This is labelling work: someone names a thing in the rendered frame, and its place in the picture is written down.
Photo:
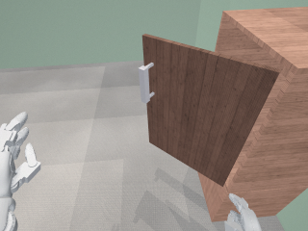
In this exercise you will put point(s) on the left robot hand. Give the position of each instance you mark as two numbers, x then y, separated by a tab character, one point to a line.
11	138

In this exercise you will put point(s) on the handle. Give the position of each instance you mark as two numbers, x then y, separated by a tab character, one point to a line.
144	83

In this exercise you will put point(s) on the right robot hand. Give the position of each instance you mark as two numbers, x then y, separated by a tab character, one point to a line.
246	220

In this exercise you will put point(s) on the cupboard door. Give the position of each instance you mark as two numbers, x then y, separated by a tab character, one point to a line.
205	104

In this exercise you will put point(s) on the left robot forearm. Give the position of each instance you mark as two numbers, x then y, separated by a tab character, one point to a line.
8	221

